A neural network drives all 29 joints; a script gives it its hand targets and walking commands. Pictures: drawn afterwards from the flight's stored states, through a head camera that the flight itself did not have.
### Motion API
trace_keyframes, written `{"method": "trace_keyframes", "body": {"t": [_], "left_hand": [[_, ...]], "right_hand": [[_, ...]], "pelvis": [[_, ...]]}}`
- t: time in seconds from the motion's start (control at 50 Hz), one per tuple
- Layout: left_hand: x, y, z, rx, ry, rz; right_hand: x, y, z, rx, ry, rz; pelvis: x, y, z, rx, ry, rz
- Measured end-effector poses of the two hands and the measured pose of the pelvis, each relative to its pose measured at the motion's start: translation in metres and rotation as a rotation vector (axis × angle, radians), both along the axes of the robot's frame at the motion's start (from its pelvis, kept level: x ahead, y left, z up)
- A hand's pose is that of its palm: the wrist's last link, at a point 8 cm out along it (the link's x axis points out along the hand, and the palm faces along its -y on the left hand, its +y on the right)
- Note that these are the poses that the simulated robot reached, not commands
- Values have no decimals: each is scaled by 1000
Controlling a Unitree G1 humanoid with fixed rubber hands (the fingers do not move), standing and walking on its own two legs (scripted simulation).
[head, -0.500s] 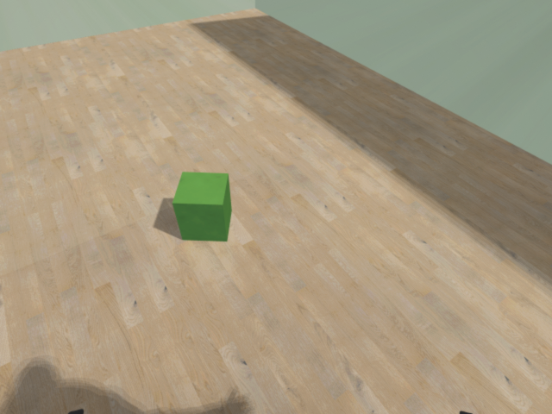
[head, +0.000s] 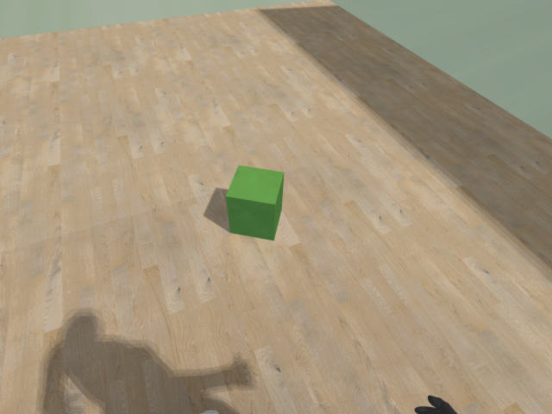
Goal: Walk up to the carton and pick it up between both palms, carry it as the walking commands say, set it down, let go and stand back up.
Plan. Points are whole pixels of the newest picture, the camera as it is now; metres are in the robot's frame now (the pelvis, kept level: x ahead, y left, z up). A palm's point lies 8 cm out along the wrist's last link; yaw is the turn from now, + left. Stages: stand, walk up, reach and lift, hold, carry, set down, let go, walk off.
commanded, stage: walk up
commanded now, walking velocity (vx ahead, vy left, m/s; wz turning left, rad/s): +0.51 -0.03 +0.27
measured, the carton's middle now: (256, 203) +1.08 +0.13 -0.66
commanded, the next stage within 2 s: none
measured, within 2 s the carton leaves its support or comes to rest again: neither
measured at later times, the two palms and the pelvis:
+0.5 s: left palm (154, 261) +0.42 +0.27 -0.11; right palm (427, 411) +0.19 -0.23 -0.13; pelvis +0.24 +0.03 -0.01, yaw +6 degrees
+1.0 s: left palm (143, 289) +0.36 +0.27 -0.12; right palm (352, 198) +0.65 -0.16 -0.13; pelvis +0.48 +0.05 +0.00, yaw +6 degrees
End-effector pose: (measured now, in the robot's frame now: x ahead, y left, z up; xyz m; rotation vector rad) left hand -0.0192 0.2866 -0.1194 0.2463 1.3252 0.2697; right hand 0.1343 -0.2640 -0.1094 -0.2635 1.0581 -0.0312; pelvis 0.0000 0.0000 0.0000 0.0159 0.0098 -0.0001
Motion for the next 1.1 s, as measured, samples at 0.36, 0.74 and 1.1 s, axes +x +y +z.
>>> {"method": "trace_keyframes", "body": {"t": [0.36, 0.74, 1.1], "left_hand": [[289, 17, -6, -150, -273, -128], [392, -15, 3, -1, -65, 46], [428, 17, -35, -135, 151, 213]], "right_hand": [[4, 53, -4, -74, 261, -173], [318, 5, -37, -7, 164, -35], [549, 137, -29, 32, -40, 80]], "pelvis": [[157, 51, 2, -37, -7, 76], [375, 0, -4, 9, -11, 97], [518, 81, -21, -20, -8, 108]]}}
